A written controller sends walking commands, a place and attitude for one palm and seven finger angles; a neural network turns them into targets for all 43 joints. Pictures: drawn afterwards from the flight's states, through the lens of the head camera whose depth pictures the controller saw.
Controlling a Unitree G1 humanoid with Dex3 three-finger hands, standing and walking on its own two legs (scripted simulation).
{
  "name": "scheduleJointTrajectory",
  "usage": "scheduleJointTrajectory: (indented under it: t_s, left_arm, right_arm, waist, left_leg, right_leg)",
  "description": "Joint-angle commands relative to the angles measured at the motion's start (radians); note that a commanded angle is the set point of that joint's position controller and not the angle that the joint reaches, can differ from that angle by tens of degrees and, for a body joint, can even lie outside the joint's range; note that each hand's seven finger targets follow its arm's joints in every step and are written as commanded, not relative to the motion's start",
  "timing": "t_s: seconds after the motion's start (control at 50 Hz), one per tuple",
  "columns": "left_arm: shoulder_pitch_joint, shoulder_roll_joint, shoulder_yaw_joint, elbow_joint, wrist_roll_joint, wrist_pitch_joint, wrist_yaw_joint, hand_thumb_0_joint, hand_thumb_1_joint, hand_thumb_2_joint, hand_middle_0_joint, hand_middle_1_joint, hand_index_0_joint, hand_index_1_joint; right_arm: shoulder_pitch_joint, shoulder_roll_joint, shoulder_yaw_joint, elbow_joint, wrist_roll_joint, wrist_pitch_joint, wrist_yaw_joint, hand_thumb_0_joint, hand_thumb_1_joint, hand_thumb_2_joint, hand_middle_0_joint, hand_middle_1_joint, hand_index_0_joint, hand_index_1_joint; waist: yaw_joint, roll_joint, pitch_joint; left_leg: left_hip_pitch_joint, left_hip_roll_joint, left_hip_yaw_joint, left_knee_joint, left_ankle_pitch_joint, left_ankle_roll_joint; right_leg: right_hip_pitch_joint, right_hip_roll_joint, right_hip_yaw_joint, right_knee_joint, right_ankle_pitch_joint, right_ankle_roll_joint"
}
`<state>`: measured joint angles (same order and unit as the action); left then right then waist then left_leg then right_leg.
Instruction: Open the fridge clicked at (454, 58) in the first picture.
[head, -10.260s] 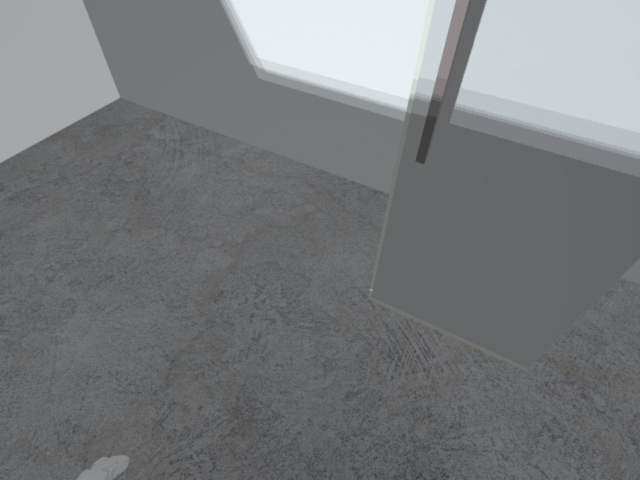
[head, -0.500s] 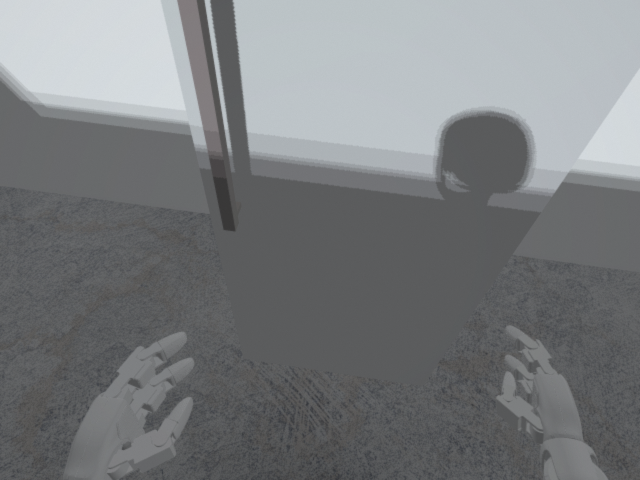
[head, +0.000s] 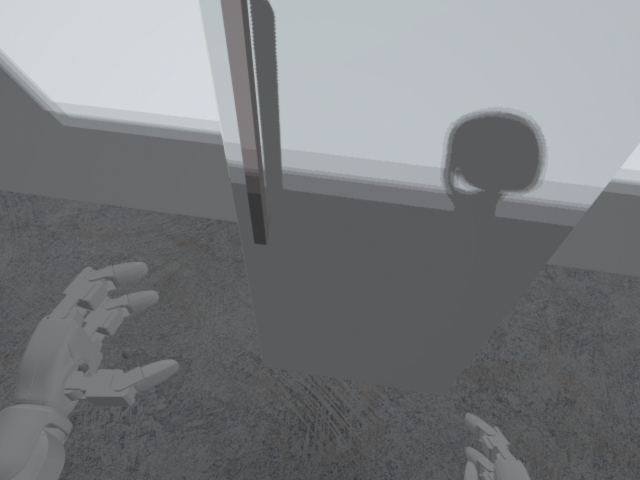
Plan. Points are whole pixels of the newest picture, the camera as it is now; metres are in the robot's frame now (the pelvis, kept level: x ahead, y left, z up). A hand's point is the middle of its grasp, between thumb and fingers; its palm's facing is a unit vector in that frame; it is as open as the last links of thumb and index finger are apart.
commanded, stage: raise the hand to about handle height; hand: left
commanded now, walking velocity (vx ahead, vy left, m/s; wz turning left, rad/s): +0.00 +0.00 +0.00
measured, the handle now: (254, 139) +0.50 +0.13 +0.17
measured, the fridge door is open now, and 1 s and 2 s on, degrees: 0 0 0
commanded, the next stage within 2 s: move the hooked fingers beside the handle in 1.20 s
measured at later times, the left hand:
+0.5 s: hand (85, 273) +0.26 +0.25 +0.18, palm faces +0.01 -0.99 -0.12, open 13.8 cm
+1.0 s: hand (99, 237) +0.28 +0.23 +0.21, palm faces +0.00 -0.99 -0.10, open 13.9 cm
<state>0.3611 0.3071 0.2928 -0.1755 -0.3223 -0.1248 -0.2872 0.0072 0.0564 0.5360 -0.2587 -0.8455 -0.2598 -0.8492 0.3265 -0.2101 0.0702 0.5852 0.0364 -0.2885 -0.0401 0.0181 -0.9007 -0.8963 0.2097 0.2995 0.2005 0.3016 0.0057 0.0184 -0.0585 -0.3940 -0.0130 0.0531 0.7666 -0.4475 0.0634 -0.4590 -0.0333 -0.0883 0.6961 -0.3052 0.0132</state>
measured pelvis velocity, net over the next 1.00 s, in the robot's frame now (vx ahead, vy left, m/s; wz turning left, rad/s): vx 0.00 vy -0.04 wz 0.01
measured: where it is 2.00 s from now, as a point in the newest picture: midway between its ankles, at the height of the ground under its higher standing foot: outside the picture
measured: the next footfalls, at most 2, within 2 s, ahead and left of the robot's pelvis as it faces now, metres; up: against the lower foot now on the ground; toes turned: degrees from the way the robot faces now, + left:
none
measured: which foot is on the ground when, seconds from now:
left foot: down 0.00-1.00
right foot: down 0.00-1.00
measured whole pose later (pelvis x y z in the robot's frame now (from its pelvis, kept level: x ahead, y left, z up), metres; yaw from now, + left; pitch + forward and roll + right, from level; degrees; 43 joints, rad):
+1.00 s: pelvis +0.00 -0.04 +0.02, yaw +0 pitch -2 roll -1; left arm -0.10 0.48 0.50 0.10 -0.35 0.15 -0.52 -0.01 -0.50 0.30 -0.30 -1.20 -0.30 -1.20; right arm 0.23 -0.30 0.07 0.59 0.08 -0.22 -0.07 0.02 -0.91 -0.90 0.20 0.30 0.20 0.30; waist 0.04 0.05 -0.02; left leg -0.15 0.01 0.03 0.52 -0.34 0.01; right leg -0.23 0.01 -0.11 0.49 -0.23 -0.04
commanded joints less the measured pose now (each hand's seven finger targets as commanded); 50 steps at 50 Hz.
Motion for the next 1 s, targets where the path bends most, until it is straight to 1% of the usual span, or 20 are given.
scheduleJointTrajectory:
  t_s: [0.0, 0.06, 0.12, 0.22, 0.26, 0.3, 0.38, 0.46, 0.52, 0.58, 0.64, 0.68, 0.74, 0.78, 0.82, 0.84, 0.86, 0.9, 0.92, 0.98]
  left_arm:
    - [-0.180, 0.106, -0.016, -0.200, 0.018, -0.086, -0.028, 0.000, -0.173, 0.440, -0.277, -0.990, -0.277, -0.990]
    - [-0.257, 0.181, 0.023, -0.181, 0.028, -0.040, -0.067, 0.000, -0.243, 0.410, -0.282, -1.035, -0.282, -1.035]
    - [-0.304, 0.284, 0.128, -0.176, 0.018, 0.000, -0.076, 0.000, -0.313, 0.380, -0.287, -1.080, -0.287, -1.080]
    - [-0.409, 0.331, 0.219, -0.138, -0.047, 0.029, -0.093, 0.000, -0.430, 0.330, -0.295, -1.155, -0.295, -1.155]
    - [-0.449, 0.305, 0.199, -0.097, -0.056, 0.051, -0.111, 0.000, -0.477, 0.310, -0.298, -1.185, -0.298, -1.185]
    - [-0.472, 0.289, 0.172, -0.035, -0.049, 0.088, -0.134, 0.000, -0.500, 0.300, -0.300, -1.200, -0.300, -1.200]
    - [-0.560, 0.320, 0.159, 0.022, -0.033, 0.172, -0.188, 0.000, -0.500, 0.300, -0.300, -1.200, -0.300, -1.200]
    - [-0.671, 0.436, 0.251, -0.039, -0.033, 0.191, -0.204, 0.000, -0.500, 0.300, -0.300, -1.200, -0.300, -1.200]
    - [-0.715, 0.503, 0.324, -0.037, -0.053, 0.168, -0.200, 0.000, -0.500, 0.300, -0.300, -1.200, -0.300, -1.200]
    - [-0.749, 0.493, 0.327, 0.055, -0.062, 0.171, -0.207, 0.000, -0.500, 0.300, -0.300, -1.200, -0.300, -1.200]
    - [-0.796, 0.490, 0.294, 0.159, -0.051, 0.219, -0.232, 0.000, -0.500, 0.300, -0.300, -1.200, -0.300, -1.200]
    - [-0.838, 0.500, 0.274, 0.199, -0.037, 0.255, -0.250, 0.000, -0.500, 0.300, -0.300, -1.200, -0.300, -1.200]
    - [-0.767, 0.452, 0.230, 0.248, -0.038, 0.290, -0.284, 0.000, -0.500, 0.300, -0.300, -1.200, -0.300, -1.200]
    - [-0.754, 0.463, 0.246, 0.222, -0.044, 0.289, -0.294, 0.000, -0.500, 0.300, -0.300, -1.200, -0.300, -1.200]
    - [-0.747, 0.511, 0.301, 0.152, -0.059, 0.262, -0.286, 0.000, -0.500, 0.300, -0.300, -1.200, -0.300, -1.200]
    - [-0.769, 0.537, 0.331, 0.112, -0.063, 0.246, -0.278, 0.000, -0.500, 0.300, -0.300, -1.200, -0.300, -1.200]
    - [-0.771, 0.542, 0.345, 0.088, -0.066, 0.230, -0.264, 0.000, -0.500, 0.300, -0.300, -1.200, -0.300, -1.200]
    - [-0.782, 0.564, 0.381, 0.021, -0.068, 0.195, -0.228, 0.000, -0.500, 0.300, -0.300, -1.200, -0.300, -1.200]
    - [-0.787, 0.587, 0.394, -0.005, -0.063, 0.186, -0.210, 0.000, -0.500, 0.300, -0.300, -1.200, -0.300, -1.200]
    - [-0.777, 0.529, 0.356, 0.072, -0.044, 0.194, -0.182, 0.000, -0.500, 0.300, -0.300, -1.200, -0.300, -1.200]
  right_arm:
    - [-0.120, -0.175, -0.070, -0.141, 0.010, -0.105, -0.011, 0.000, -0.900, -0.900, 0.200, 0.300, 0.200, 0.300]
    - [-0.125, -0.189, -0.074, -0.134, 0.017, -0.112, -0.032, 0.000, -0.900, -0.900, 0.200, 0.300, 0.200, 0.300]
    - [-0.140, -0.193, -0.067, -0.134, 0.015, -0.106, -0.047, 0.000, -0.900, -0.900, 0.200, 0.300, 0.200, 0.300]
    - [-0.173, -0.178, -0.045, -0.131, 0.016, -0.093, -0.054, 0.000, -0.900, -0.900, 0.200, 0.300, 0.200, 0.300]
    - [-0.176, -0.174, -0.041, -0.125, 0.021, -0.087, -0.052, 0.000, -0.900, -0.900, 0.200, 0.300, 0.200, 0.300]
    - [-0.172, -0.180, -0.039, -0.119, 0.024, -0.081, -0.050, 0.000, -0.900, -0.900, 0.200, 0.300, 0.200, 0.300]
    - [-0.188, -0.187, -0.035, -0.130, 0.035, -0.054, -0.048, 0.000, -0.900, -0.900, 0.200, 0.300, 0.200, 0.300]
    - [-0.208, -0.178, -0.031, -0.151, 0.032, -0.035, -0.051, 0.000, -0.900, -0.900, 0.200, 0.300, 0.200, 0.300]
    - [-0.222, -0.171, -0.020, -0.146, 0.027, -0.030, -0.049, 0.000, -0.900, -0.900, 0.200, 0.300, 0.200, 0.300]
    - [-0.222, -0.171, -0.019, -0.131, 0.033, -0.024, -0.052, 0.000, -0.900, -0.900, 0.200, 0.300, 0.200, 0.300]
    - [-0.224, -0.183, -0.021, -0.119, 0.043, -0.013, -0.050, 0.000, -0.900, -0.900, 0.200, 0.300, 0.200, 0.300]
    - [-0.223, -0.193, -0.026, -0.123, 0.049, -0.008, -0.052, 0.000, -0.900, -0.900, 0.200, 0.300, 0.200, 0.300]
    - [-0.221, -0.200, -0.030, -0.138, 0.053, 0.002, -0.041, 0.000, -0.900, -0.900, 0.200, 0.300, 0.200, 0.300]
    - [-0.235, -0.203, -0.036, -0.152, 0.055, 0.008, -0.036, 0.000, -0.900, -0.900, 0.200, 0.300, 0.200, 0.300]
    - [-0.251, -0.196, -0.036, -0.165, 0.048, 0.008, -0.029, 0.000, -0.900, -0.900, 0.200, 0.300, 0.200, 0.300]
    - [-0.256, -0.196, -0.035, -0.170, 0.045, 0.008, -0.028, 0.000, -0.900, -0.900, 0.200, 0.300, 0.200, 0.300]
    - [-0.255, -0.187, -0.035, -0.175, 0.046, 0.006, -0.028, 0.000, -0.900, -0.900, 0.200, 0.300, 0.200, 0.300]
    - [-0.254, -0.180, -0.037, -0.179, 0.043, -0.004, -0.032, 0.000, -0.900, -0.900, 0.200, 0.300, 0.200, 0.300]
    - [-0.254, -0.178, -0.034, -0.173, 0.039, -0.005, -0.032, 0.000, -0.900, -0.900, 0.200, 0.300, 0.200, 0.300]
    - [-0.236, -0.176, -0.033, -0.157, 0.042, -0.009, -0.042, 0.000, -0.900, -0.900, 0.200, 0.300, 0.200, 0.300]
  waist:
    - [-0.005, 0.093, -0.093]
    - [0.004, 0.094, -0.116]
    - [0.034, 0.092, -0.145]
    - [0.057, 0.110, -0.120]
    - [0.047, 0.128, -0.089]
    - [0.040, 0.105, -0.072]
    - [0.030, 0.081, -0.050]
    - [0.043, 0.076, -0.166]
    - [0.058, 0.073, -0.179]
    - [0.049, 0.073, -0.141]
    - [0.042, 0.094, -0.078]
    - [0.037, 0.082, -0.090]
    - [0.039, 0.015, -0.106]
    - [0.041, -0.016, -0.138]
    - [0.057, -0.025, -0.176]
    - [0.062, 0.009, -0.205]
    - [0.062, 0.005, -0.211]
    - [0.069, 0.076, -0.219]
    - [0.075, 0.097, -0.198]
    - [0.056, 0.139, -0.102]
  left_leg:
    - [0.050, 0.061, -0.142, -0.188, 0.406, -0.107]
    - [0.083, 0.055, -0.149, -0.214, 0.376, -0.096]
    - [0.112, 0.050, -0.152, -0.238, 0.404, -0.093]
    - [0.158, 0.041, -0.146, -0.275, 0.466, -0.097]
    - [0.173, 0.042, -0.139, -0.284, 0.502, -0.099]
    - [0.177, 0.044, -0.135, -0.292, 0.512, -0.094]
    - [0.168, 0.032, -0.112, -0.307, 0.438, -0.067]
    - [0.226, 0.021, -0.108, -0.308, 0.463, -0.053]
    - [0.236, 0.016, -0.104, -0.315, 0.468, -0.050]
    - [0.225, 0.014, -0.096, -0.331, 0.444, -0.046]
    - [0.208, 0.013, -0.087, -0.341, 0.408, -0.040]
    - [0.209, 0.013, -0.085, -0.341, 0.402, -0.035]
    - [0.197, 0.014, -0.084, -0.326, 0.407, -0.033]
    - [0.184, 0.013, -0.078, -0.306, 0.384, -0.029]
    - [0.189, 0.012, -0.080, -0.292, 0.402, -0.029]
    - [0.190, 0.009, -0.079, -0.296, 0.400, -0.030]
    - [0.196, 0.009, -0.076, -0.297, 0.401, -0.028]
    - [0.215, 0.007, -0.072, -0.310, 0.405, -0.030]
    - [0.214, 0.008, -0.068, -0.311, 0.410, -0.030]
    - [0.205, 0.013, -0.066, -0.338, 0.364, -0.034]
  right_leg:
    - [0.080, 0.036, -0.019, -0.053, 0.136, -0.033]
    - [0.126, 0.029, -0.011, -0.085, 0.131, -0.036]
    - [0.193, 0.027, -0.009, -0.108, 0.162, -0.041]
    - [0.261, 0.037, -0.010, -0.152, 0.231, -0.046]
    - [0.263, 0.035, -0.009, -0.163, 0.264, -0.044]
    - [0.261, 0.034, -0.009, -0.175, 0.281, -0.041]
    - [0.276, 0.032, 0.005, -0.210, 0.281, -0.042]
    - [0.343, 0.032, 0.018, -0.223, 0.319, -0.043]
    - [0.382, 0.035, 0.022, -0.241, 0.331, -0.045]
    - [0.373, 0.029, 0.020, -0.258, 0.328, -0.043]
    - [0.349, 0.018, 0.036, -0.279, 0.307, -0.044]
    - [0.348, 0.012, 0.042, -0.278, 0.304, -0.040]
    - [0.348, 0.006, 0.053, -0.263, 0.322, -0.036]
    - [0.354, -0.001, 0.072, -0.257, 0.296, -0.027]
    - [0.386, -0.006, 0.089, -0.252, 0.308, -0.025]
    - [0.400, -0.006, 0.090, -0.250, 0.302, -0.029]
    - [0.404, -0.002, 0.084, -0.251, 0.294, -0.028]
    - [0.410, 0.004, 0.069, -0.253, 0.287, -0.034]
    - [0.410, 0.005, 0.072, -0.260, 0.286, -0.035]
    - [0.353, 0.009, 0.058, -0.279, 0.244, -0.039]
